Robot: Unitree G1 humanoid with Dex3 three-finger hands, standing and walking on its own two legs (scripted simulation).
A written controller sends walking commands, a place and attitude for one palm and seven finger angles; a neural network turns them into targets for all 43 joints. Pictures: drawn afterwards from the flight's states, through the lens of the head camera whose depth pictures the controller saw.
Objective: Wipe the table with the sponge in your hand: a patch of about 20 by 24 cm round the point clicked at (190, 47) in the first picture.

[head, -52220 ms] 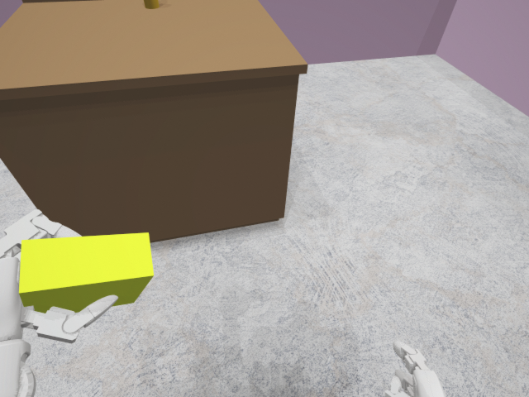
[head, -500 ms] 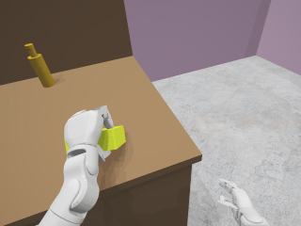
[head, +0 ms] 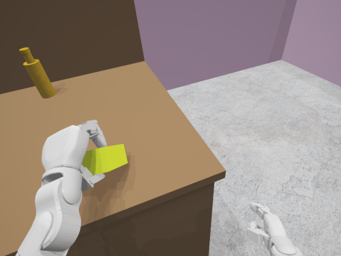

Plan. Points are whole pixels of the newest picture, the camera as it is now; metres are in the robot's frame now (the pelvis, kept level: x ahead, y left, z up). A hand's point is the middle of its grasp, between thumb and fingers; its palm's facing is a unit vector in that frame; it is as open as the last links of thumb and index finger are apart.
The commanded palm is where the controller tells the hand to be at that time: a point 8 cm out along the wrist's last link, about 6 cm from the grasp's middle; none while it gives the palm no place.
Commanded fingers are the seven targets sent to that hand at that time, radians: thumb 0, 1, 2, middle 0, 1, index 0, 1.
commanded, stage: slide back across to the middle lane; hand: left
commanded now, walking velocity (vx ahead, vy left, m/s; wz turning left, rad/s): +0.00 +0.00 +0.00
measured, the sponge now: (95, 160) +0.29 +0.22 +0.12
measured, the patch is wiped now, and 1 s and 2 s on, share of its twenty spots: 0.90 0.90 0.95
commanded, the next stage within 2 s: wipe forward along the middle lane in 0.08 s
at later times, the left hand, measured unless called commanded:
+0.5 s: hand (77, 156) +0.26 +0.24 +0.16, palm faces +0.22 -0.17 -0.96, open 9.1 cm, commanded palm +0.23 +0.25 +0.20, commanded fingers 0.00 0.10 1.30 -1.20 -1.60 -1.20 -1.60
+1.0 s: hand (81, 141) +0.31 +0.25 +0.16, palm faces +0.06 -0.03 -1.00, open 9.2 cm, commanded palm +0.28 +0.27 +0.18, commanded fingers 0.00 0.10 1.30 -1.20 -1.60 -1.20 -1.60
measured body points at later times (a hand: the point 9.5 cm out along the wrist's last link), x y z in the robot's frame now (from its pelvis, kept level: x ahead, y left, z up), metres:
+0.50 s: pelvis -0.01 +0.00 +0.00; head -0.05 -0.05 +0.45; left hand +0.25 +0.24 +0.21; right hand +0.24 -0.18 -0.07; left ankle +0.00 +0.14 -0.73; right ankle +0.00 -0.09 -0.73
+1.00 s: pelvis -0.01 -0.01 +0.00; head -0.05 -0.07 +0.45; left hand +0.30 +0.25 +0.21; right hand +0.22 -0.22 -0.09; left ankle +0.00 +0.14 -0.73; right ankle +0.00 -0.09 -0.73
